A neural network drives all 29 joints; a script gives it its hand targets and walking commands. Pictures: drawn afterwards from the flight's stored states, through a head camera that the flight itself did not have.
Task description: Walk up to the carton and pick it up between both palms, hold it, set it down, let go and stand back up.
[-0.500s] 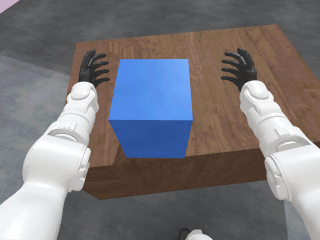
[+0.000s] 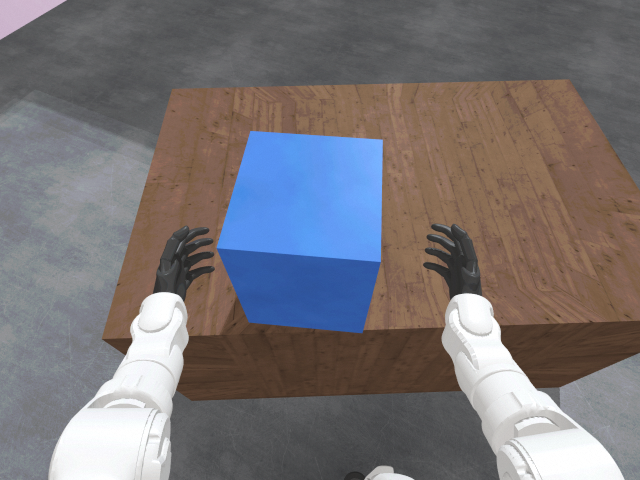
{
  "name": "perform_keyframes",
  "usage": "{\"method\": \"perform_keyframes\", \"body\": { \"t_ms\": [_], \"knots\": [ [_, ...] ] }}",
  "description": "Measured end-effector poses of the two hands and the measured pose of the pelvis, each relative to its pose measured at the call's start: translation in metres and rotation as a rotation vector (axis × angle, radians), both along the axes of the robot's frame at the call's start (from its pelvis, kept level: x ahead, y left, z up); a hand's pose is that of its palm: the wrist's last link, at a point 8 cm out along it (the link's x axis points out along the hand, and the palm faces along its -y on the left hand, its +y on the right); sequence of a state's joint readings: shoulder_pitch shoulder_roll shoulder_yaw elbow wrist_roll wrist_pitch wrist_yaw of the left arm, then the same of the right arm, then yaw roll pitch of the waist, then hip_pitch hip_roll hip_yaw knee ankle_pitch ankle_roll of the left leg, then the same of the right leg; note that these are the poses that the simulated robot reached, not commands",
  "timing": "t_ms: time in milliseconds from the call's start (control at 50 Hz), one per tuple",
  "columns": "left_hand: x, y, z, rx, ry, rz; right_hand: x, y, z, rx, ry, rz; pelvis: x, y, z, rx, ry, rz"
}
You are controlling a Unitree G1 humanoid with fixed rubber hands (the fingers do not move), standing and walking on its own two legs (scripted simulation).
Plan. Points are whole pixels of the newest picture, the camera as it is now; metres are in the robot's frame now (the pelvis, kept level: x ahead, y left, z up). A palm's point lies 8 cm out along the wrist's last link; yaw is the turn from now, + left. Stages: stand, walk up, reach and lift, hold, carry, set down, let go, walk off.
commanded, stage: set down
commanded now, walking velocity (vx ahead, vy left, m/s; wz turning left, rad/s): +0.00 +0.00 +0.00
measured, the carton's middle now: (310, 238) +0.49 +0.02 -0.07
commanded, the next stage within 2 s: none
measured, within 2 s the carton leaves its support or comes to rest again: neither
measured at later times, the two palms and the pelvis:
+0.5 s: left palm (164, 374) +0.28 +0.22 -0.06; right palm (468, 387) +0.24 -0.16 -0.05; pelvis -0.02 +0.04 -0.01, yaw -2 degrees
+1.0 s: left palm (143, 467) +0.18 +0.24 -0.09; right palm (476, 475) +0.15 -0.16 -0.09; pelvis -0.03 +0.04 -0.01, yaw -3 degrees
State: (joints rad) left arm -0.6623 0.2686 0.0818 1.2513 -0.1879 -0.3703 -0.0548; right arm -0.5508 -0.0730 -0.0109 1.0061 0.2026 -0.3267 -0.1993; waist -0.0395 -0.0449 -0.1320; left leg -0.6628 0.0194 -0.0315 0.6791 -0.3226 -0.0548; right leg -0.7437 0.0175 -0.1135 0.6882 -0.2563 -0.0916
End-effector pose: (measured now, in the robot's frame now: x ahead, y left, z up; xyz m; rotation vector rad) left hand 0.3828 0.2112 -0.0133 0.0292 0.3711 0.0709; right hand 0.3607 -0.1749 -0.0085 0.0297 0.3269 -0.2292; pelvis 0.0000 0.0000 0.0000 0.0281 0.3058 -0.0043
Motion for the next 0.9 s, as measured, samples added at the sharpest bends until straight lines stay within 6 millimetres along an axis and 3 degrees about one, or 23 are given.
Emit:
{"method": "perform_keyframes", "body": {
  "t_ms": [120, 340, 660, 800, 900],
  "knots": [
    [-0.026, 0.010, -0.016, 0.011, 0.002, 0.001, -0.030, 0.001, -0.022, 0.016, 0.004, -0.030, 0.002, 0.008, -0.005, -0.002, -0.017, 0.004],
    [-0.063, 0.012, -0.022, 0.011, -0.041, -0.066, -0.074, 0.008, -0.028, 0.003, -0.039, -0.030, -0.005, 0.028, -0.010, -0.020, -0.113, -0.003],
    [-0.152, 0.009, -0.065, -0.018, 0.038, -0.059, -0.171, 0.012, -0.062, 0.007, 0.067, -0.048, -0.032, 0.045, -0.015, -0.038, -0.206, -0.035],
    [-0.182, 0.019, -0.073, -0.002, 0.093, -0.023, -0.199, 0.016, -0.076, 0.025, 0.129, -0.038, -0.037, 0.043, -0.016, -0.032, -0.258, -0.045],
    [-0.196, 0.025, -0.079, 0.021, 0.168, -0.004, -0.207, 0.015, -0.080, 0.027, 0.167, -0.026, -0.037, 0.040, -0.016, -0.027, -0.295, -0.051]
  ]
}}
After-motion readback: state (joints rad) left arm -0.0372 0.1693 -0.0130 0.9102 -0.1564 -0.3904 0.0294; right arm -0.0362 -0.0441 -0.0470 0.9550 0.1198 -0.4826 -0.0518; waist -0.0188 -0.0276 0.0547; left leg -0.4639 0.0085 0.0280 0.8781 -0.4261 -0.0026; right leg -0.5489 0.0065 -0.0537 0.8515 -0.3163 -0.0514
